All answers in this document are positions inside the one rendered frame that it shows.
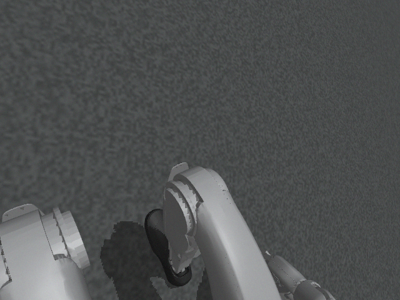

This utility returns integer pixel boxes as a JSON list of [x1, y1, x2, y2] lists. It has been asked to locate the right robot arm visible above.
[[293, 280, 335, 300]]

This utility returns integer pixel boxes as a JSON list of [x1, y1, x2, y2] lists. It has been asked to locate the right robot hand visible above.
[[259, 247, 307, 300]]

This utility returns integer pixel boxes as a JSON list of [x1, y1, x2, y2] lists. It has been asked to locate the right robot foot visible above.
[[144, 209, 192, 286]]

